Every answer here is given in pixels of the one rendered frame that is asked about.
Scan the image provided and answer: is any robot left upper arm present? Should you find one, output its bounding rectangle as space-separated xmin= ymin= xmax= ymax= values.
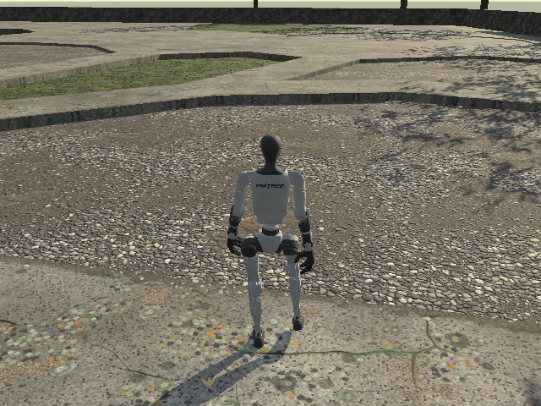
xmin=232 ymin=170 xmax=254 ymax=217

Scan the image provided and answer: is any robot right upper arm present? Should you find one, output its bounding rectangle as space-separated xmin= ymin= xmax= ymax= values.
xmin=288 ymin=171 xmax=307 ymax=220

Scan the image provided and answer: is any robot right hand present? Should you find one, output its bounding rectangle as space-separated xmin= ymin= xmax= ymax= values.
xmin=294 ymin=249 xmax=314 ymax=274

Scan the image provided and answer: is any robot left forearm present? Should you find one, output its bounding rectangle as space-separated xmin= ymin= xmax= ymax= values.
xmin=227 ymin=204 xmax=241 ymax=239

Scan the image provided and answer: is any robot right forearm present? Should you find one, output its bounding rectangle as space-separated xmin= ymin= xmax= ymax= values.
xmin=298 ymin=207 xmax=314 ymax=251

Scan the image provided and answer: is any robot left hand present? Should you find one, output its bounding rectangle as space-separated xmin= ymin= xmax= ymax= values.
xmin=227 ymin=237 xmax=243 ymax=255

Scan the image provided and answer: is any robot left shin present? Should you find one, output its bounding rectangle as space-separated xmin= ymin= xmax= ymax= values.
xmin=248 ymin=283 xmax=262 ymax=337

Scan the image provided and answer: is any robot left thigh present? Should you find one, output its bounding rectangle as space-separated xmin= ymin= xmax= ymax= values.
xmin=241 ymin=236 xmax=262 ymax=298

